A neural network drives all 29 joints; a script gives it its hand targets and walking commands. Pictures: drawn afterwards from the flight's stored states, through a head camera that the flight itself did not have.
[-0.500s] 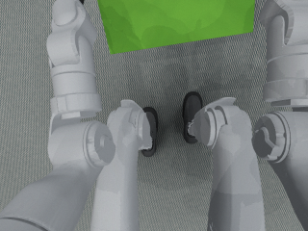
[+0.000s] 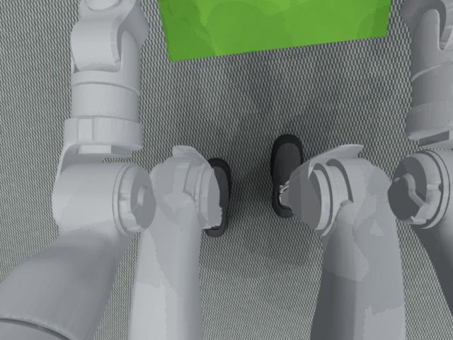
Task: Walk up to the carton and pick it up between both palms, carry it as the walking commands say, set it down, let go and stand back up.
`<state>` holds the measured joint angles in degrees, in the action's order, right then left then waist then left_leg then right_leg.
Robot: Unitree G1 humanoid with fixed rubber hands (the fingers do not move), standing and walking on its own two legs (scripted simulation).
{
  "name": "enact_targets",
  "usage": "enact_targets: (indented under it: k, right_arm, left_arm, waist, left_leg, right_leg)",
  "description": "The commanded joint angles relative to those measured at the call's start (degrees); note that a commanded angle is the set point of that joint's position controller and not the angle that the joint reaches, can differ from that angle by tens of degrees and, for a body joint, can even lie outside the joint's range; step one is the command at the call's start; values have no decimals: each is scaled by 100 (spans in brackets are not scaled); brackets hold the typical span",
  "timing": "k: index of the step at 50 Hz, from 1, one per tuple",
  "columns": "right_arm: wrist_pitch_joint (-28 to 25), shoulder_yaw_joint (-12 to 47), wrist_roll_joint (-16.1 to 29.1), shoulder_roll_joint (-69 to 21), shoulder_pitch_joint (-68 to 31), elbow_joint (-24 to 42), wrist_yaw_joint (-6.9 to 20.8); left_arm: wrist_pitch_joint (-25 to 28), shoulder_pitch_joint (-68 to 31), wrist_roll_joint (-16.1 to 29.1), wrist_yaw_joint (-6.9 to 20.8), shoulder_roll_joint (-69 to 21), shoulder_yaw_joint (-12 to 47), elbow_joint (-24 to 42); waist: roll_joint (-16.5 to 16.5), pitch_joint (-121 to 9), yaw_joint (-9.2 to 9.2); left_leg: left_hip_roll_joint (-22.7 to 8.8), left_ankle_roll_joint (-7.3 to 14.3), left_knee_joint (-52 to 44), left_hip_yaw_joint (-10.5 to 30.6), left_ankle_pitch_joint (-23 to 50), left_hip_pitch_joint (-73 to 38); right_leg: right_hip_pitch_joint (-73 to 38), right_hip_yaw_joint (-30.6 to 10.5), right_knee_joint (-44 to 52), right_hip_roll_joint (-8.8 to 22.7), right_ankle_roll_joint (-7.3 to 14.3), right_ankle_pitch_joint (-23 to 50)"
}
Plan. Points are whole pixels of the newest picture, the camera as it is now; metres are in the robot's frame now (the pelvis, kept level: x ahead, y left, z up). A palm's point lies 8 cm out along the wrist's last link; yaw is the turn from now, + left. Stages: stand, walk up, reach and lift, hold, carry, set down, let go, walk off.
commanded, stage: set down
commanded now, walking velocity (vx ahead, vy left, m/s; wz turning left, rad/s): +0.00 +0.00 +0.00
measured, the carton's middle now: out of the picture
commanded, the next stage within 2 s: none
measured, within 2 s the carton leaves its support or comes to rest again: rests again in 0.66 s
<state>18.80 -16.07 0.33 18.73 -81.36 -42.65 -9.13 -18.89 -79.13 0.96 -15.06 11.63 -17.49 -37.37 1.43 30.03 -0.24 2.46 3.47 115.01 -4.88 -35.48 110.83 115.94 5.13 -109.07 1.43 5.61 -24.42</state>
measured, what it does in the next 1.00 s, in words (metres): lowers itself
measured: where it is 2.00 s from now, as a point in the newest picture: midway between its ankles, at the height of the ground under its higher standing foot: (249, 200)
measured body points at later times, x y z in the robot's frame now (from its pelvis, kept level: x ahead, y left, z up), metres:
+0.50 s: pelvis +0.02 +0.00 -0.05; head +0.41 -0.01 +0.16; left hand +0.58 +0.16 -0.25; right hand +0.58 -0.21 -0.25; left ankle +0.10 +0.09 -0.41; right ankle +0.16 -0.09 -0.41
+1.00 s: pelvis +0.03 +0.00 -0.07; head +0.42 -0.01 +0.13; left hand +0.59 +0.15 -0.27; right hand +0.59 -0.22 -0.28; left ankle +0.10 +0.09 -0.41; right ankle +0.16 -0.09 -0.41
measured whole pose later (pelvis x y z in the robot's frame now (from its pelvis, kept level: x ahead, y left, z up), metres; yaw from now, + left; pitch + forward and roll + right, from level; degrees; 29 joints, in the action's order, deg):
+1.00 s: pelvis +0.03 +0.00 -0.07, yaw +0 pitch +34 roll +0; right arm 13.3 -8.7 8.9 25.7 -87.3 -59.0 -7.0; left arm -15.4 -83.8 1.3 -7.7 15.4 -13.8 -46.8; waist 1.4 30.0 -0.3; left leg 3.8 3.5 130.3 -4.9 -42.5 122.0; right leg 128.4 5.8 -124.2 1.8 5.6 -30.0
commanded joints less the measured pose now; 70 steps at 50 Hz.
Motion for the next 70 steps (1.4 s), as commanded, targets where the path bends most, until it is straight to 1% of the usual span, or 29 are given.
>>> enact_targets:
  k: [1, 2, 3, 5, 6, 7, 9, 10, 11, 16, 20, 24, 27, 34, 36, 37, 38, 39, 42, 44, 45, 49, 51, 55, 57, 65, 67, 69, 70]
  right_arm:
    - [-454, 2581, 1138, -4138, -4130, 661, 1979]
    - [-484, 2490, 1146, -3921, -4214, 675, 1989]
    - [-506, 2607, 1219, -4039, -4322, 751, 1989]
    - [-554, 2712, 1315, -3837, -4521, 861, 1975]
    - [-594, 2820, 1475, -3861, -4778, 1222, 1950]
    - [-622, 2817, 1488, -3829, -4703, 1132, 1911]
    - [-680, 2801, 1523, -3733, -4704, 1010, 1838]
    - [-687, 2808, 1598, -3800, -4707, 918, 1829]
    - [-701, 2830, 1555, -3713, -4652, 822, 1825]
    - [-677, 2682, 1490, -3721, -4287, 58, 1879]
    - [-830, 2774, 1563, -3441, -4684, 516, 1832]
    - [-885, 2612, 1553, -3351, -4482, -48, 1840]
    - [-981, 2715, 1657, -3405, -4518, 250, 1845]
    - [-1122, 2731, 1804, -3184, -4676, 331, 1851]
    - [-1142, 2790, 1854, -3286, -4606, 289, 1860]
    - [-1162, 2865, 1866, -3385, -4651, 415, 1869]
    - [-1152, 2810, 1850, -3384, -4469, 236, 1877]
    - [-1158, 2833, 1854, -3392, -4544, 206, 1896]
    - [-1139, 2667, 1805, -3257, -4566, 37, 1922]
    - [-1144, 2675, 1840, -3245, -4594, 6, 1972]
    - [-1119, 2610, 1754, -3355, -4348, -212, 1992]
    - [-1163, 2577, 1772, -3236, -4703, 77, 2024]
    - [-1137, 2629, 1790, -3276, -4686, 38, 2059]
    - [-1146, 2507, 1747, -3260, -4626, -113, 2107]
    - [-1167, 2618, 1793, -3322, -4531, -112, 2123]
    - [-1124, 2452, 1651, -3397, -4314, -330, 2232]
    - [-1102, 2408, 1648, -3449, -4098, -550, 2270]
    - [-1091, 2305, 1602, -3345, -4002, -660, 2312]
    - [-1085, 2260, 1567, -3362, -3929, -747, 2332]
  left_arm:
    - [392, -3918, 1253, 2462, -4489, 3139, 103]
    - [353, -3886, 1259, 2442, -4553, 3151, 2]
    - [373, -3991, 1267, 2400, -4445, 3120, 76]
    - [382, -4046, 1318, 2345, -4420, 3133, 106]
    - [418, -4225, 1364, 2292, -4332, 3166, 465]
    - [437, -4350, 1430, 2255, -4382, 3271, 592]
    - [448, -4343, 1424, 2213, -4225, 3255, 508]
    - [489, -4339, 1402, 2166, -4052, 3212, 601]
    - [501, -4241, 1431, 2169, -4111, 3188, 418]
    - [540, -4083, 1257, 2207, -3866, 2958, 80]
    - [542, -4036, 1346, 2198, -3960, 3014, -11]
    - [593, -3842, 1294, 2191, -3937, 2925, -285]
    - [640, -3825, 1304, 2208, -3890, 2890, -265]
    - [704, -3667, 1435, 2133, -4089, 2976, -166]
    - [738, -3566, 1366, 2114, -4100, 2936, -231]
    - [728, -3409, 1392, 2114, -4135, 2876, -358]
    - [715, -3427, 1384, 2133, -4171, 2933, -422]
    - [735, -3319, 1330, 2110, -4207, 2859, -415]
    - [681, -3536, 1268, 2165, -4090, 2762, -511]
    - [708, -3482, 1215, 2180, -4169, 2703, -533]
    - [702, -3372, 1166, 2201, -4122, 2690, -636]
    - [640, -3355, 1115, 2266, -4278, 2577, -740]
    - [636, -3252, 1040, 2294, -4230, 2432, -790]
    - [631, -3264, 1030, 2321, -4239, 2473, -845]
    - [656, -3064, 1004, 2301, -4214, 2364, -942]
    - [615, -2797, 815, 2461, -4314, 2143, -1234]
    - [618, -2751, 712, 2435, -4239, 2121, -1235]
    - [593, -2752, 723, 2489, -4419, 2181, -1259]
    - [574, -2624, 649, 2493, -4301, 2060, -1429]
  waist:
    - [-106, -10744, -341]
    - [30, -10780, -439]
    - [-28, -10836, -310]
    - [-90, -10902, -416]
    - [-115, -11298, -329]
    - [-91, -11329, -440]
    - [-111, -11207, -412]
    - [-180, -11172, -264]
    - [-250, -11006, -387]
    - [-258, -9641, -156]
    - [-267, -9744, -192]
    - [-135, -8976, -223]
    - [-262, -9056, -120]
    - [-169, -9194, -281]
    - [-165, -9113, -137]
    - [-409, -9182, -79]
    - [-312, -8978, -142]
    - [-299, -8954, -30]
    - [-179, -8485, -183]
    - [-2, -8260, -43]
    - [-200, -7935, -132]
    - [-67, -7657, -108]
    - [-129, -7521, 72]
    - [-80, -7403, -100]
    - [-209, -7380, 148]
    - [-169, -6325, 9]
    - [-95, -6326, 136]
    - [93, -6053, -47]
    - [-27, -5886, 68]
  left_leg:
    - [438, -261, -808, 567, 1821, -1805]
    - [435, -292, -748, 587, 1847, -1976]
    - [425, -278, -703, 613, 1908, -2111]
    - [432, -270, -567, 626, 1995, -2118]
    - [450, -251, -461, 584, 2203, -2273]
    - [459, -254, -440, 636, 2243, -2296]
    - [469, -265, -357, 593, 2348, -2148]
    - [457, -261, -297, 562, 2434, -2098]
    - [466, -229, -266, 619, 2339, -2091]
    - [406, -200, -170, 577, 2007, -1426]
    - [394, -205, 29, 640, 2279, -1508]
    - [394, -226, 140, 697, 2336, -1335]
    - [357, -209, 283, 715, 2458, -1251]
    - [360, -238, 489, 843, 3160, -1591]
    - [370, -231, 557, 830, 3289, -1600]
    - [369, -193, 517, 870, 3239, -1481]
    - [326, -216, 511, 873, 3171, -1273]
    - [374, -215, 512, 867, 3187, -1371]
    - [315, -215, 484, 940, 2949, -1475]
    - [345, -222, 551, 888, 2959, -1523]
    - [348, -200, 545, 903, 2768, -1146]
    - [335, -187, 560, 883, 2624, -1015]
    - [341, -166, 588, 818, 2590, -894]
    - [311, -154, 610, 920, 2597, -1128]
    - [342, -151, 672, 845, 2624, -1039]
    - [288, -98, 603, 947, 2365, -623]
    - [303, -85, 659, 925, 2296, -714]
    - [269, -112, 679, 941, 2302, -642]
    - [303, -85, 613, 968, 2220, -643]
  right_leg:
    - [-4590, -756, -153, -541, -152, 1768]
    - [-4465, -672, -216, -532, -126, 1699]
    - [-4476, -713, -252, -516, -124, 1699]
    - [-4511, -678, -388, -479, -150, 1788]
    - [-4705, -704, -464, -495, -156, 2046]
    - [-4705, -700, -539, -506, -158, 2113]
    - [-4832, -732, -631, -497, -159, 2366]
    - [-4827, -763, -698, -484, -175, 2480]
    - [-4788, -743, -691, -473, -171, 2338]
    - [-4270, -809, -797, -465, -141, 2010]
    - [-4308, -789, -1033, -434, -84, 2294]
    - [-4014, -761, -1158, -424, -92, 2344]
    - [-4270, -863, -1288, -404, -39, 2643]
    - [-4168, -792, -1517, -343, -12, 3101]
    - [-4131, -853, -1508, -359, -13, 3219]
    - [-4411, -848, -1562, -328, -17, 3347]
    - [-4312, -865, -1553, -327, 14, 3350]
    - [-4227, -875, -1559, -339, -7, 3256]
    - [-3742, -813, -1513, -315, 0, 2795]
    - [-3398, -838, -1524, -357, 0, 2591]
    - [-3473, -843, -1535, -362, -16, 2657]
    - [-3413, -877, -1506, -341, 10, 2491]
    - [-3401, -911, -1539, -342, -31, 2503]
    - [-3094, -825, -1590, -317, -10, 2314]
    - [-3275, -911, -1601, -316, -19, 2407]
    - [-2743, -893, -1589, -300, -50, 2098]
    - [-2615, -903, -1638, -304, -44, 1947]
    - [-2383, -909, -1607, -326, -14, 1895]
    - [-2266, -845, -1613, -302, -54, 1738]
